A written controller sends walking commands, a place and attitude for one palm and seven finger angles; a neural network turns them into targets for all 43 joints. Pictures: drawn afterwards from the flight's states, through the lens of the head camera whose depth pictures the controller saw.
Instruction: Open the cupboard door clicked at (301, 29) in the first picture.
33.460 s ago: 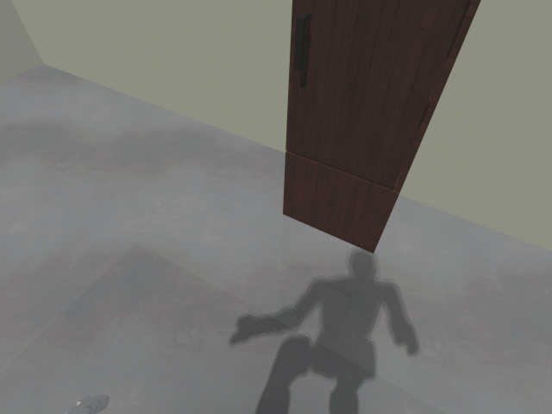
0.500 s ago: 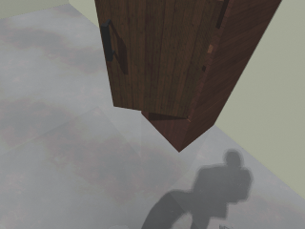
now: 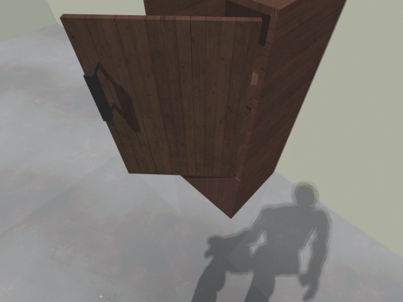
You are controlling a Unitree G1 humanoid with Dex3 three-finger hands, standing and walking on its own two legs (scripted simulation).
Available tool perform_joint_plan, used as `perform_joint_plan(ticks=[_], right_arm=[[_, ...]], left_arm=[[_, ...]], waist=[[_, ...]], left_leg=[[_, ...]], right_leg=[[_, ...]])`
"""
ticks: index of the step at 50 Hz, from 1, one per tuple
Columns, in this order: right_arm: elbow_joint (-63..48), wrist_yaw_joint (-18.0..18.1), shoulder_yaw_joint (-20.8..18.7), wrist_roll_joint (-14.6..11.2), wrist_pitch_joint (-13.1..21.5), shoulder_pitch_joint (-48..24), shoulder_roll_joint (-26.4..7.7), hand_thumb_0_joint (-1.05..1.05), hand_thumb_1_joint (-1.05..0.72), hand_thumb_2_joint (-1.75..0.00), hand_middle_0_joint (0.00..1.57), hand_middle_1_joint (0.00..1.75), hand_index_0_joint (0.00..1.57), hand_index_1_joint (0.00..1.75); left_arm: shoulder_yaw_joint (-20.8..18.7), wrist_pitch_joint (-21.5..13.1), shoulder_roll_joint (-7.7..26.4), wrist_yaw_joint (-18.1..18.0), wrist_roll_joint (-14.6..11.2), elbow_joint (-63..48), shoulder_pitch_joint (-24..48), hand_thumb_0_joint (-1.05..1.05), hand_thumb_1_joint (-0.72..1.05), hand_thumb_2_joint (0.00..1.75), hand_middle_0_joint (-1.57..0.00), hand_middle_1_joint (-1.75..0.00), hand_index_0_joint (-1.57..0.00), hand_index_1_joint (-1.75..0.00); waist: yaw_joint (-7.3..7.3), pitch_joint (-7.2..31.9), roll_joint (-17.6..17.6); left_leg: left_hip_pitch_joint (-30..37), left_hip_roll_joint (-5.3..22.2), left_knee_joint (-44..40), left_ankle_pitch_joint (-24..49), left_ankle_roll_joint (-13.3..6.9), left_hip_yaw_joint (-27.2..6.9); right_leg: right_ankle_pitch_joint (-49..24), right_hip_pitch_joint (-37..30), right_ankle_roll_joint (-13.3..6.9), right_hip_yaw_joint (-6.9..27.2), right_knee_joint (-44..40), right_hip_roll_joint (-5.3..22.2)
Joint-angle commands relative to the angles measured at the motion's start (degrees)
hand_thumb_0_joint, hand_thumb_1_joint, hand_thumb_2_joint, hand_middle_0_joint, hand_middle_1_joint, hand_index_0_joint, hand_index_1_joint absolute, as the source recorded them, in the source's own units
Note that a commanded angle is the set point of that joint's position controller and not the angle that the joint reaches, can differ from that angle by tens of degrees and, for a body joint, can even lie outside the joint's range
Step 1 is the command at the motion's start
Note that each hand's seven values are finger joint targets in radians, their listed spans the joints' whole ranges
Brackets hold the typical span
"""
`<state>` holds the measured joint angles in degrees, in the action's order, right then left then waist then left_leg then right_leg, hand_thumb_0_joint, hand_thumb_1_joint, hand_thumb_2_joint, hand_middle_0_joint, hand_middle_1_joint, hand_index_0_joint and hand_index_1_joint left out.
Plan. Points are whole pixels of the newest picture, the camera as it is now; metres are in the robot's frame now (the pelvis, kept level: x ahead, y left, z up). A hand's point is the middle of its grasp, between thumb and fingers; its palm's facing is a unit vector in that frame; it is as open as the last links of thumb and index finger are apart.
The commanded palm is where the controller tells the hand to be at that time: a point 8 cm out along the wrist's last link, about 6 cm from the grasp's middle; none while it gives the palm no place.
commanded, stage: come to a stop and stand still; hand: left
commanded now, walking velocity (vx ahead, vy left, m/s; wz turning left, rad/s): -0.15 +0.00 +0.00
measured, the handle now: (102, 92) +0.57 +0.27 +0.08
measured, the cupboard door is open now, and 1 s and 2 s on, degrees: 41 41 41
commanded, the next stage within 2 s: look again from close up in 1.32 s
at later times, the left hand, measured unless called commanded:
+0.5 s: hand out of the picture -0.01 +0.21 -0.18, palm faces +0.02 -0.98 -0.22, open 7.4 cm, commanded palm none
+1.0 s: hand out of the picture -0.01 +0.14 -0.18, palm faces +0.04 -0.99 -0.17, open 7.4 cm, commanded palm none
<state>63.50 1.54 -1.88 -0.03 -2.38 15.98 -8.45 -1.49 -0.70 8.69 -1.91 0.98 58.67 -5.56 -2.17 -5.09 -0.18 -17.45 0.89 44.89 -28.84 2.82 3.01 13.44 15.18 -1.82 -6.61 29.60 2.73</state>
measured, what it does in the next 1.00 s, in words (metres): steps on the spot: left foot, then right foot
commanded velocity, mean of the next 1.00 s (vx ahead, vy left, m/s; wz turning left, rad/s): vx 0.00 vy -0.04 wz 0.00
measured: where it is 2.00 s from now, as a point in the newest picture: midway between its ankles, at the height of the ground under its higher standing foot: outside the picture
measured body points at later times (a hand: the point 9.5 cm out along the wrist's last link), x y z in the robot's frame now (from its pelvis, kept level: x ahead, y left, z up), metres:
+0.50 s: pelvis -0.02 +0.02 +0.00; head +0.00 +0.02 +0.45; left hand +0.00 +0.27 -0.16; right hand +0.03 -0.22 -0.15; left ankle +0.03 +0.13 -0.74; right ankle -0.08 -0.11 -0.73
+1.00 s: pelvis -0.01 -0.02 +0.00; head +0.01 -0.02 +0.45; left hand -0.02 +0.20 -0.16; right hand -0.06 -0.22 -0.16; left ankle +0.03 +0.13 -0.74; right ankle -0.07 -0.12 -0.74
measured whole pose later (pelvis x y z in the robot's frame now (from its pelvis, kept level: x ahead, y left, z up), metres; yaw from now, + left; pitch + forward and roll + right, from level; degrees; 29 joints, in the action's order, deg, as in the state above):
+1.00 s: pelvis -0.01 -0.02 +0.00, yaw +0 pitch -1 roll +0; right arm 68.1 1.8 -1.3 0.9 -0.6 18.2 -5.9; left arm -1.0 -0.2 7.0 -2.0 0.1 65.5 -15.9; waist -1.2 -3.1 0.3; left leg -14.0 3.8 26.2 -10.7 2.4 2.3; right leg 19.4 3.7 -1.1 -4.4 24.4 0.1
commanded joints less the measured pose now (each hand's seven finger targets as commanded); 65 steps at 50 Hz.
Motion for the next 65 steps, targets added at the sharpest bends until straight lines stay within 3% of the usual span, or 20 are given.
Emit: perform_joint_plan(ticks=[1,3,4,5,6,7,8,10,12,17,20,22,23,24,25,26,28,32,42,65], right_arm=[[-2.5,0.0,-1.1,0.4,-0.3,4.9,-3.4,0.0,-0.9,-0.9,0.2,0.3,0.2,0.3],[-2.7,-0.1,-1.5,0.7,-0.1,6.0,-3.2,0.0,-0.9,-0.9,0.2,0.3,0.2,0.3],[-2.7,-0.3,-1.6,0.8,0.3,6.7,-3.9,0.0,-0.9,-0.9,0.2,0.3,0.2,0.3],[-3.9,-0.2,-2.0,1.3,0.9,5.5,-7.0,0.0,-0.9,-0.9,0.2,0.3,0.2,0.3],[-5.9,0.1,-2.5,1.9,1.2,3.9,-10.6,0.0,-0.9,-0.9,0.2,0.3,0.2,0.3],[-6.6,0.5,-2.5,2.1,1.5,1.6,-10.1,0.0,-0.9,-0.9,0.2,0.3,0.2,0.3],[-7.2,1.0,-2.3,2.1,2.1,0.1,-10.2,0.0,-0.9,-0.9,0.2,0.3,0.2,0.3],[-7.4,1.4,-1.6,1.9,2.4,-2.5,-8.9,0.0,-0.9,-0.9,0.2,0.3,0.2,0.3],[-7.2,1.5,-1.5,1.8,2.7,-2.7,-9.0,0.0,-0.9,-0.9,0.2,0.3,0.2,0.3],[-5.4,1.5,-2.7,1.7,2.3,0.9,-11.6,0.0,-0.9,-0.9,0.2,0.3,0.2,0.3],[-5.0,1.2,-3.3,1.7,2.0,0.6,-13.2,0.0,-0.9,-0.9,0.2,0.3,0.2,0.3],[-4.7,1.0,-3.0,1.4,2.0,-0.7,-12.0,0.0,-0.9,-0.9,0.2,0.3,0.2,0.3],[-5.0,0.8,-2.9,1.0,1.9,-1.8,-11.3,0.0,-0.9,-0.9,0.2,0.3,0.2,0.3],[-5.1,0.6,-2.7,0.7,1.7,-2.0,-9.3,0.0,-0.9,-0.9,0.2,0.3,0.2,0.3],[-5.3,0.2,-2.0,0.5,1.5,-2.3,-6.9,0.0,-0.9,-0.9,0.2,0.3,0.2,0.3],[-5.3,-0.4,-1.4,0.8,1.5,-2.9,-5.4,0.0,-0.9,-0.9,0.2,0.3,0.2,0.3],[-3.6,-0.6,-1.0,1.3,1.4,-1.9,-5.1,0.0,-0.9,-0.9,0.2,0.3,0.2,0.3],[-0.3,-0.3,-0.7,1.1,1.7,0.9,-5.3,0.0,-0.9,-0.9,0.2,0.3,0.2,0.3],[2.4,0.4,-0.1,1.1,2.2,3.7,-3.7,0.0,-0.9,-0.9,0.2,0.3,0.2,0.3],[1.6,1.1,-0.1,0.9,2.7,1.5,-4.3,0.0,-0.9,-0.9,0.2,0.3,0.2,0.3]], left_arm=[[-3.2,0.6,11.4,-0.8,0.1,-1.9,-4.2,0.0,0.9,0.9,-0.2,-0.3,-0.2,-0.3],[-3.4,1.2,10.3,-0.7,0.1,-2.5,-3.2,0.0,0.9,0.9,-0.2,-0.3,-0.2,-0.3],[-3.3,1.5,9.3,-0.5,-0.2,-2.9,-3.3,0.0,0.9,0.9,-0.2,-0.3,-0.2,-0.3],[-2.9,2.1,6.8,-0.2,-0.5,-3.6,-5.1,0.0,0.9,0.9,-0.2,-0.3,-0.2,-0.3],[-2.4,2.5,4.4,-0.2,-0.8,-4.2,-6.0,0.0,0.9,0.9,-0.2,-0.3,-0.2,-0.3],[-2.3,3.1,5.0,-0.3,-0.3,-4.1,-5.9,0.0,0.9,0.9,-0.2,-0.3,-0.2,-0.3],[-2.3,3.3,4.8,0.0,-0.1,-4.0,-5.5,0.0,0.9,0.9,-0.2,-0.3,-0.2,-0.3],[-2.6,3.1,5.1,0.5,-0.1,-2.4,-6.9,0.0,0.9,0.9,-0.2,-0.3,-0.2,-0.3],[-2.3,2.7,4.9,0.9,-0.1,-1.3,-7.7,0.0,0.9,0.9,-0.2,-0.3,-0.2,-0.3],[-1.9,2.8,5.3,1.4,0.0,-1.6,-6.2,0.0,0.9,0.9,-0.2,-0.3,-0.2,-0.3],[-1.7,2.8,4.7,1.5,-0.1,-1.0,-8.3,0.0,0.9,0.9,-0.2,-0.3,-0.2,-0.3],[-1.6,2.3,4.7,1.4,0.0,0.1,-11.4,0.0,0.9,0.9,-0.2,-0.3,-0.2,-0.3],[-1.7,2.0,5.2,1.2,0.0,0.9,-13.6,0.0,0.9,0.9,-0.2,-0.3,-0.2,-0.3],[-1.8,1.6,7.0,0.8,0.2,1.2,-14.1,0.0,0.9,0.9,-0.2,-0.3,-0.2,-0.3],[-1.8,1.4,9.3,0.6,0.2,1.0,-12.6,0.0,0.9,0.9,-0.2,-0.3,-0.2,-0.3],[-1.5,1.2,10.7,0.7,0.0,0.6,-10.6,0.0,0.9,0.9,-0.2,-0.3,-0.2,-0.3],[-0.7,0.2,8.4,0.4,-0.2,1.2,-8.2,0.0,0.9,0.9,-0.2,-0.3,-0.2,-0.3],[-0.2,0.2,6.6,0.2,-0.6,2.7,-9.6,0.0,0.9,0.9,-0.2,-0.3,-0.2,-0.3],[-0.2,0.0,4.6,-0.2,-0.9,5.1,-13.2,0.0,0.9,0.9,-0.2,-0.3,-0.2,-0.3],[-0.2,-0.3,3.8,-0.6,-0.5,5.7,-15.5,0.0,0.9,0.9,-0.2,-0.3,-0.2,-0.3]], waist=[[1.66,7.4,8.6],[0.63,6.3,8.8],[0.21,6.2,5.3],[1.37,6.2,-5.3],[1.62,5.1,-14.0],[1.28,4.6,-12.6],[1.56,4.6,-12.9],[2.64,4.2,-8.8],[2.38,5.5,-5.9],[-0.59,7.0,-6.9],[-0.47,8.4,-8.4],[1.0,7.9,-8.1],[2.08,7.5,-6.3],[1.74,6.0,-0.4],[0.99,3.6,5.8],[0.34,3.2,4.7],[-0.14,2.0,9.3],[0.22,-0.4,2.1],[1.55,-0.4,0.7],[1.71,1.3,0.5]], left_leg=[[-0.5,-0.1,-4.2,5.6,0.5,0.5],[4.0,0.2,-12.7,13.3,0.1,0.8],[7.5,1.9,-18.3,19.6,-0.8,-0.1],[7.5,9.9,-22.7,28.1,-4.6,-10.0],[0.8,18.4,-28.4,30.6,-10.2,-18.6],[-2.3,19.9,-31.7,23.3,-13.1,-20.2],[-1.7,18.8,-31.8,23.6,-13.5,-20.1],[0.2,16.6,-30.2,24.5,-12.7,-15.6],[5.6,16.0,-29.1,29.2,-12.5,-13.2],[11.5,17.4,-27.8,33.0,-12.7,-13.5],[11.4,16.5,-27.1,30.3,-11.8,-12.7],[8.0,14.1,-25.0,27.7,-10.1,-10.9],[5.2,11.9,-23.4,24.2,-7.9,-8.7],[1.6,8.0,-21.0,17.8,-4.9,-5.8],[0.1,3.5,-18.5,11.7,-2.3,-1.3],[3.8,1.4,-17.5,12.5,-1.7,-0.7],[6.7,2.0,-17.2,17.1,-1.9,-1.2],[8.1,4.6,-20.3,21.2,-2.5,-2.9],[6.6,5.2,-21.4,24.1,-2.3,-2.9],[9.9,5.3,-20.2,32.0,-2.7,-2.5]], right_leg=[[-39.2,-7.0,-7.7,8.7,-5.7,14.6],[-26.5,-2.2,-5.2,7.9,-4.2,12.5],[-18.4,1.1,-3.1,7.1,-1.6,10.9],[-4.3,5.4,0.6,3.9,3.0,5.0],[11.6,3.8,2.9,1.3,9.6,0.3],[19.0,3.1,2.4,3.8,18.7,-1.1],[18.4,5.1,2.1,6.9,23.2,-0.7],[14.6,6.4,2.2,8.8,26.3,-0.4],[13.6,7.5,2.7,7.7,22.9,-0.2],[15.6,6.7,3.0,5.9,15.5,-0.2],[14.3,3.1,2.7,4.3,9.4,-1.1],[7.2,-2.5,2.2,3.2,-1.0,-1.5],[1.8,-6.3,2.1,3.6,-8.3,-0.7],[1.0,-7.8,0.5,8.9,-13.0,2.8],[4.7,-4.3,-2.3,14.3,-15.9,8.9],[7.7,1.3,-3.8,15.5,-16.5,11.7],[4.8,3.7,-2.7,12.5,-15.5,8.1],[5.9,3.1,-0.5,9.2,-14.0,4.7],[-0.6,-3.0,-0.3,7.7,-13.2,4.0],[-15.0,-6.8,0.5,6.5,-10.9,4.3]])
